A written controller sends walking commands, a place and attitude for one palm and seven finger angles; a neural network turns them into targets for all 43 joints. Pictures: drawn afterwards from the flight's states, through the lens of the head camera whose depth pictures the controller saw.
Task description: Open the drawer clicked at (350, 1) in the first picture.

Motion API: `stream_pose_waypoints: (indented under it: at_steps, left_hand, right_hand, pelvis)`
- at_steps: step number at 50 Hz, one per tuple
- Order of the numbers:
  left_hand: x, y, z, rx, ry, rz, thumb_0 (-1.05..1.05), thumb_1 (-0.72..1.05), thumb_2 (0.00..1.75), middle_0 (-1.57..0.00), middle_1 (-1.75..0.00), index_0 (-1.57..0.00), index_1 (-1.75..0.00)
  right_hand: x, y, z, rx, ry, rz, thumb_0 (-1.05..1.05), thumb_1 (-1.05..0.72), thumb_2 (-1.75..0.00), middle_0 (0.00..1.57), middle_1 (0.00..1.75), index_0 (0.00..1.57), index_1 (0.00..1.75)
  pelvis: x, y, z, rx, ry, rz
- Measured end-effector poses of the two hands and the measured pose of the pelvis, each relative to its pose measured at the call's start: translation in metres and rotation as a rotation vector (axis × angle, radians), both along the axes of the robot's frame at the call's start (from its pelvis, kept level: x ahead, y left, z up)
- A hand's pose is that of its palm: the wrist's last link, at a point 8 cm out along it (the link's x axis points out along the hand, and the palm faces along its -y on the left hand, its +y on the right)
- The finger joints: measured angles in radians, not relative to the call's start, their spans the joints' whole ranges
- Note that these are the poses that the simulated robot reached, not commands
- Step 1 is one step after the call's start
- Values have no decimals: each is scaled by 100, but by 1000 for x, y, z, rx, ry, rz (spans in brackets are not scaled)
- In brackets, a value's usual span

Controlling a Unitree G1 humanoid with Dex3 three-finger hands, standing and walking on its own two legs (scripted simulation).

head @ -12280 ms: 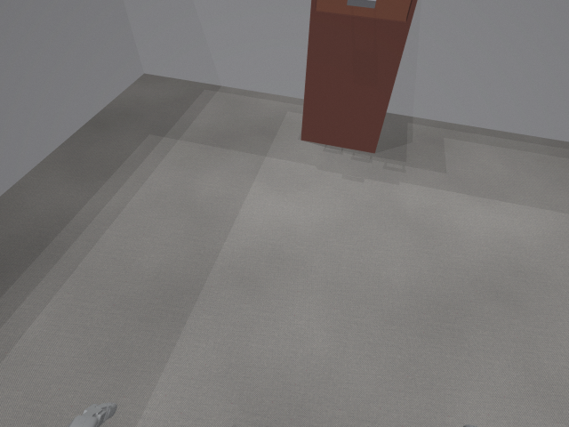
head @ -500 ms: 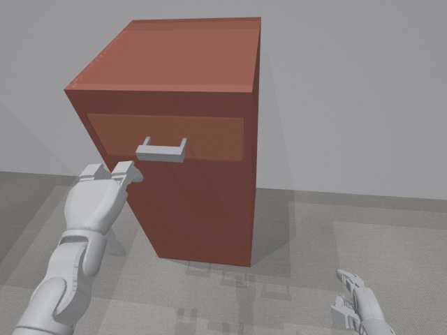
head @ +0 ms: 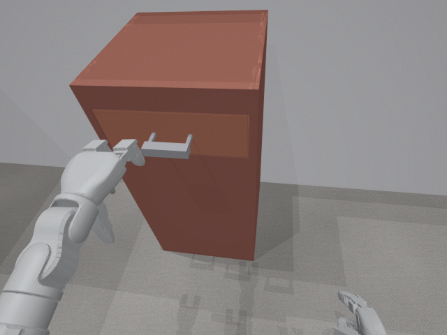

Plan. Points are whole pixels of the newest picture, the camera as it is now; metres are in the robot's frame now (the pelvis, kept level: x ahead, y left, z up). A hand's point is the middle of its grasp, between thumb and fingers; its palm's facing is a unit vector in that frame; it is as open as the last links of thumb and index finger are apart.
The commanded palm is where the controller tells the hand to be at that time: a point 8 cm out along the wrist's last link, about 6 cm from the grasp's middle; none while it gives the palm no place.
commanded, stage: raise the hand with hooked fingers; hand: left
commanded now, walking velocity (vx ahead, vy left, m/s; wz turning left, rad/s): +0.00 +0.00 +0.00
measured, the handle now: (168, 143) +0.53 +0.22 +0.01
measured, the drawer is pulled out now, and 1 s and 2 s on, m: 0.00 0.00 0.00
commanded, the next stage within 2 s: move the hooked fingers above the handle in 0.16 s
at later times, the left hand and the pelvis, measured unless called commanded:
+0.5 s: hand (126, 189) +0.32 +0.22 +0.10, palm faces +0.00 -0.05 -1.00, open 13.8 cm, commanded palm +0.31 +0.23 +0.17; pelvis +0.00 -0.01 +0.00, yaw +1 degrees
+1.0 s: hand (145, 163) +0.40 +0.21 +0.09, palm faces +0.01 -0.06 -1.00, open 13.8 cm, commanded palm +0.38 +0.23 +0.15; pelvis +0.01 -0.01 -0.01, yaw +0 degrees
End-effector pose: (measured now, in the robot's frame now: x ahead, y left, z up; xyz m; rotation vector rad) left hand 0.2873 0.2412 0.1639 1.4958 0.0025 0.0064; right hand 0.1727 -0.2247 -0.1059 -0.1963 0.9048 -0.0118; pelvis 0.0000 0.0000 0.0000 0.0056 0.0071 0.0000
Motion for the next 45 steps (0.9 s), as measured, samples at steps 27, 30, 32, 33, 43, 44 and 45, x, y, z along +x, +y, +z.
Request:
stream_pose_waypoints:
  at_steps: [27,30,32,33,43,44,45]
  left_hand:
    - [18,-19,-8,25,-11,-38,0,-49,30,-32,-120,-32,-120]
    - [27,-14,-5,25,-34,-24,0,-49,30,-32,-120,-32,-120]
    - [34,-9,-5,29,-37,1,0,-49,30,-32,-120,-32,-120]
    - [38,-7,-5,32,-33,14,0,-49,30,-32,-120,-32,-120]
    - [69,-17,-24,32,50,-37,-1,-49,30,-31,-120,-32,-120]
    - [71,-20,-24,29,45,-53,-1,-49,30,-31,-120,-32,-120]
    - [73,-23,-24,26,36,-67,0,-49,30,-31,-120,-32,-120]
  right_hand:
    - [13,-3,4,6,-47,-1,1,-90,-90,20,30,20,30]
    - [7,-9,1,-4,-24,-18,1,-90,-90,20,30,20,30]
    - [1,-14,-2,-10,-2,-29,1,-90,-90,20,30,20,30]
    - [-2,-16,-3,-13,10,-35,1,-90,-90,20,30,20,30]
    - [-34,-34,-16,-51,109,-108,1,-90,-90,20,30,20,30]
    - [-36,-35,-17,-53,115,-116,1,-90,-90,20,30,20,30]
    - [-38,-36,-18,-54,121,-123,1,-90,-90,20,30,20,30]
  pelvis:
    - [-4,-12,-1,5,16,12]
    - [-3,-14,-2,4,25,12]
    - [-2,-14,-2,3,33,11]
    - [-2,-14,-2,3,38,11]
    - [5,-11,-4,3,78,5]
    - [6,-10,-5,3,81,3]
    - [7,-10,-5,3,85,1]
